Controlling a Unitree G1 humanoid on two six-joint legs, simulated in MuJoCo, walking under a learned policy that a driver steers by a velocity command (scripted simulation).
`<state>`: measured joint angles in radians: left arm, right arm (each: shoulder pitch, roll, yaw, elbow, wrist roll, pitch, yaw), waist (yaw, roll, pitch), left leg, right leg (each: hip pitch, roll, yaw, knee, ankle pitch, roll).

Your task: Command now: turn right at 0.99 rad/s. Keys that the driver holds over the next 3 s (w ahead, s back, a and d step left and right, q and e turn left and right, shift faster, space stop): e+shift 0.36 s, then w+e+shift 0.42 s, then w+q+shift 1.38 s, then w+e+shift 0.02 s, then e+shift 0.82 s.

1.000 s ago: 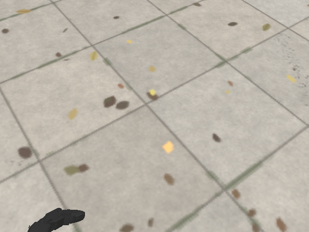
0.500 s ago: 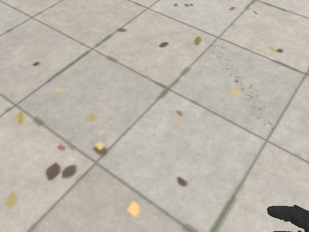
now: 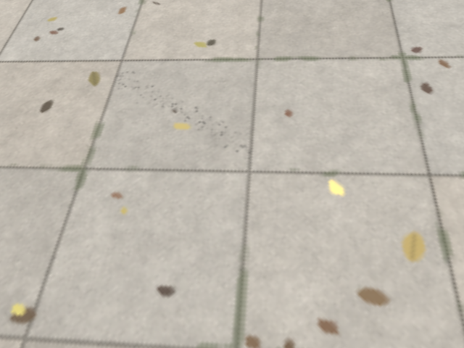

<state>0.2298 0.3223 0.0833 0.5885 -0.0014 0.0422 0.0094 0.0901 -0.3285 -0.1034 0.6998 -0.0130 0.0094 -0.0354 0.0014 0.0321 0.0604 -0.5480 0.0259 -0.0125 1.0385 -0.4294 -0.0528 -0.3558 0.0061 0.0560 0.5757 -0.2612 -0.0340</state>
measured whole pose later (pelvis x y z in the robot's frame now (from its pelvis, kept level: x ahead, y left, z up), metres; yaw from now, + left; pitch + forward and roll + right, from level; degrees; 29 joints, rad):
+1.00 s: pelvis +0.15 -0.24 -0.01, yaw -47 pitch +1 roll +0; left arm 0.29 0.28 0.02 0.70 0.04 -0.04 -0.02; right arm 0.33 -0.29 -0.05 0.79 -0.02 -0.03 0.04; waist -0.02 0.04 0.00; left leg -0.50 0.10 -0.06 1.29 -0.25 0.04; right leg -0.23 0.03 -0.11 0.57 -0.37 -0.07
